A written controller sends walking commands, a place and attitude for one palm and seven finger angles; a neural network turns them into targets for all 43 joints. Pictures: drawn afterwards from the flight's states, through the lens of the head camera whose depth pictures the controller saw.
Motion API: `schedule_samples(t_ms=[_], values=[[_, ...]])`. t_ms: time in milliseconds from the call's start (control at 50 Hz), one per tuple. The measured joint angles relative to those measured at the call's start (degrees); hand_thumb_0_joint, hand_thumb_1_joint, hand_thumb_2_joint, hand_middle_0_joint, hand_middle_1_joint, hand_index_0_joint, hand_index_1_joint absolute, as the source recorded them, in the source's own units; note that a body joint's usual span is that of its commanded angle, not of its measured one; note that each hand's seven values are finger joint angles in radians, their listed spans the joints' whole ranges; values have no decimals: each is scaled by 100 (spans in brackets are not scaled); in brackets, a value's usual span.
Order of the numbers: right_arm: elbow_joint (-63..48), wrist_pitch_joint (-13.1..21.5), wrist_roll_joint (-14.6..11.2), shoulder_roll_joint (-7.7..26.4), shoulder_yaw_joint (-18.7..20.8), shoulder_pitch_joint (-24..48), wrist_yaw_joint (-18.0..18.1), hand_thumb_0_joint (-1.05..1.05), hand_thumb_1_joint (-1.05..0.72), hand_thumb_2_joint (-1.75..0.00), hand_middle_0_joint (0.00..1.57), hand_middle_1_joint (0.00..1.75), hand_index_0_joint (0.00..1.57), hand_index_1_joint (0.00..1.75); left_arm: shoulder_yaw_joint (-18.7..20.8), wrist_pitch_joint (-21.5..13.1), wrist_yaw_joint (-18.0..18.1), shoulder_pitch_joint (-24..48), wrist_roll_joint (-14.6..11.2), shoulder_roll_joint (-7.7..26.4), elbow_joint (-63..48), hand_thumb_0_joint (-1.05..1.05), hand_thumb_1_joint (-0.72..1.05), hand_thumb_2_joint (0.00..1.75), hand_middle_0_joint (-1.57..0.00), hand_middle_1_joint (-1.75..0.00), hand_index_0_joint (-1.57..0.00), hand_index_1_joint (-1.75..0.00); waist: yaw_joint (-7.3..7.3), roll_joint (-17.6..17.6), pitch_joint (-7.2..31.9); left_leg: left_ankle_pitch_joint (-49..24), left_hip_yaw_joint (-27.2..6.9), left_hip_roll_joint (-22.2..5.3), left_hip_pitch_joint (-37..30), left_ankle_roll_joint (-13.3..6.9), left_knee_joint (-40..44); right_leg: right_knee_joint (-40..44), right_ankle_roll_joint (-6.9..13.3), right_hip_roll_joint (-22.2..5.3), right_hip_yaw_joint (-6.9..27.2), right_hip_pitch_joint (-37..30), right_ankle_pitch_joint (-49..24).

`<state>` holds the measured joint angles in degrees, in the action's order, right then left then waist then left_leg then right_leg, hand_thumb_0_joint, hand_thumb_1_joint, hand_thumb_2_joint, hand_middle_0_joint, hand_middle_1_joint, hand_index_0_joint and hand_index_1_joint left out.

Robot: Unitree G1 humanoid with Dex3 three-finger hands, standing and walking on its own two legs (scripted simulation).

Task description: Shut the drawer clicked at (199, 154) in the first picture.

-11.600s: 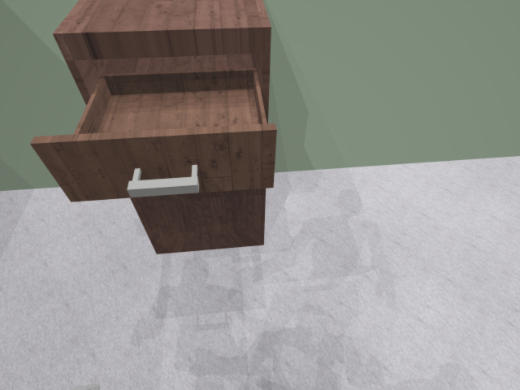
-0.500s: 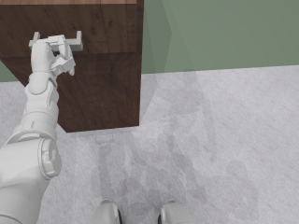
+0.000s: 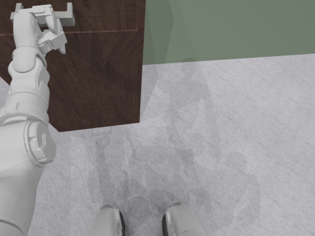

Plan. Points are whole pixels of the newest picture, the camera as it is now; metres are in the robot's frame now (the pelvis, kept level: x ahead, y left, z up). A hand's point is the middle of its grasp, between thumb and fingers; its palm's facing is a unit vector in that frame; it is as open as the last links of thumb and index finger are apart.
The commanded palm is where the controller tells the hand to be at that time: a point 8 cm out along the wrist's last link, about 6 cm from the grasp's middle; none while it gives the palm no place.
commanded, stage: push the drawer shut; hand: left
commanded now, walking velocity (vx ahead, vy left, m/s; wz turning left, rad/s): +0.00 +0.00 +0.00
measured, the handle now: (44, 13) +0.64 +0.19 +0.10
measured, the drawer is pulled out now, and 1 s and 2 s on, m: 0.00 0.00 0.00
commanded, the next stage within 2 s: pull the fist back off the drawer in 0.12 s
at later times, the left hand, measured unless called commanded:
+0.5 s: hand (58, 34) +0.57 +0.15 +0.11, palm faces +0.04 -1.00 -0.03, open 3.1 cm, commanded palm +0.56 +0.18 +0.11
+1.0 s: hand (55, 45) +0.54 +0.16 +0.10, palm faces +0.06 -1.00 -0.01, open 3.3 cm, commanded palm +0.51 +0.20 +0.11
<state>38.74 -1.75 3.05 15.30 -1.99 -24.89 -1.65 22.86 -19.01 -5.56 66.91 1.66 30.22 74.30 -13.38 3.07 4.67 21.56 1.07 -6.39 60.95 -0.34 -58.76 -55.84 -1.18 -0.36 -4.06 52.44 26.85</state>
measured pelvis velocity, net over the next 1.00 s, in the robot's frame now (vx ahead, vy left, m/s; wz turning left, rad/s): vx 0.02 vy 0.00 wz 0.00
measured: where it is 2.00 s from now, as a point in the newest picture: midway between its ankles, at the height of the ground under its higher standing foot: outside the picture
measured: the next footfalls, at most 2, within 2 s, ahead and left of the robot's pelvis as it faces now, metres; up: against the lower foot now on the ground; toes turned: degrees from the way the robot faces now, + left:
none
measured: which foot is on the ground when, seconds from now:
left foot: down 0.00-1.00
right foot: down 0.00-1.00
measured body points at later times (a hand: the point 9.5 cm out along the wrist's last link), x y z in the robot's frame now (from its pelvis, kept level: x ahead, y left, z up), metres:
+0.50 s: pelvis -0.02 +0.01 -0.02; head +0.14 +0.03 +0.40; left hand +0.56 +0.21 +0.11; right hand -0.07 -0.25 -0.11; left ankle +0.05 +0.12 -0.67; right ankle -0.01 -0.14 -0.67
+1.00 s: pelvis +0.02 +0.00 +0.01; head +0.14 +0.02 +0.45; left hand +0.53 +0.21 +0.11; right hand +0.00 -0.26 -0.10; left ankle +0.05 +0.12 -0.67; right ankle -0.01 -0.14 -0.67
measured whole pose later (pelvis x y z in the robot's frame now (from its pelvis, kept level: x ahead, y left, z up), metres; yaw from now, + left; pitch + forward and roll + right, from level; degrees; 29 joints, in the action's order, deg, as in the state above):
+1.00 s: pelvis +0.02 +0.00 +0.01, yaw +0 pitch +20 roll -3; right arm 37.3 -2.5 1.4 14.8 -1.1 -23.5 -2.3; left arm 20.7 -19.2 -4.5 54.6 -2.4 24.2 64.9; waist -10.3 2.5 5.5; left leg 22.4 2.2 -6.2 53.8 -0.4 -55.6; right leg -52.1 -1.5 -0.3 -2.9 45.5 26.8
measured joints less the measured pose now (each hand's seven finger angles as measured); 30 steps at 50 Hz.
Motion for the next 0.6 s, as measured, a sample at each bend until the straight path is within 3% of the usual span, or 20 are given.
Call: schedule_samples(t_ms=[340, 500, 600], values=[[-9, 219, 14, 48, -141, 43, 78, 1, -90, -90, 20, 30, 21, 30, -345, 324, 114, 693, 80, 387, 331, 2, 66, 93, -140, -160, -140, -160, -207, -1, -20, -75, -176, 11, 572, -30, -332, -285, -2, 9, -137, 476, -49], [-82, 216, 33, 45, -160, -23, 38, 1, -90, -90, 20, 30, 21, 30, -265, 413, 127, 742, 135, 412, 272, 1, 69, 91, -140, -160, -140, -160, -229, 13, -57, -93, -140, 4, 649, -66, -385, -338, -30, 11, -92, 570, -85], [-108, 169, 33, 4, -122, -75, -11, 1, -90, -90, 20, 30, 21, 30, -178, 421, 175, 493, 59, 262, -33, 2, 73, 89, -140, -160, -140, -160, -180, 22, -65, -91, -68, -2, 545, -81, -317, -276, -50, 11, -23, 501, -108]])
